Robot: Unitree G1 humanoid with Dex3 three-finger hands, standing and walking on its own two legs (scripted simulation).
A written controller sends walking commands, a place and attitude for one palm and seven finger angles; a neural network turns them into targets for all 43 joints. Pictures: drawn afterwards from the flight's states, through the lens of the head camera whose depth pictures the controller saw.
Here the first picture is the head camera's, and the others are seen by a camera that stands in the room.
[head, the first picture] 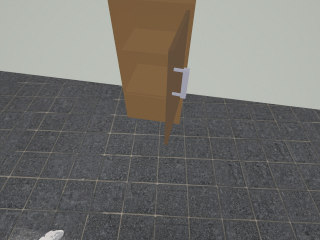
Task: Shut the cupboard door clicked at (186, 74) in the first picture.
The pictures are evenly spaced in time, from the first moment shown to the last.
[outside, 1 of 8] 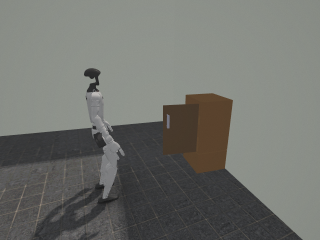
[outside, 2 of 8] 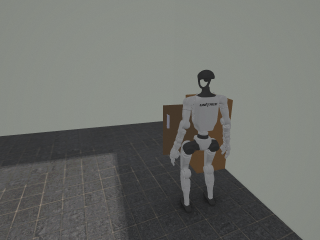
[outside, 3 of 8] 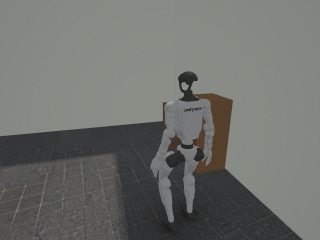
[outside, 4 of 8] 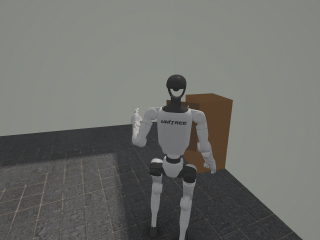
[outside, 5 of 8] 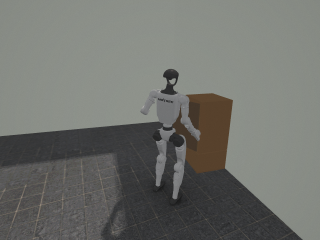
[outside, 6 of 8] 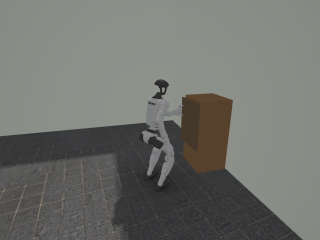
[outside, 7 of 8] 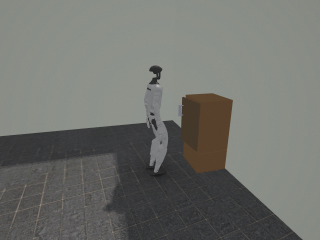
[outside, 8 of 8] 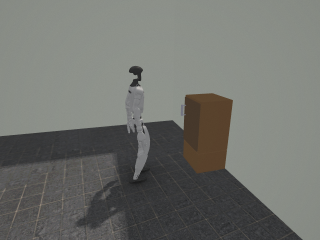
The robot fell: no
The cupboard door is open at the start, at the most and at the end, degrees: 85 85 0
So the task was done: yes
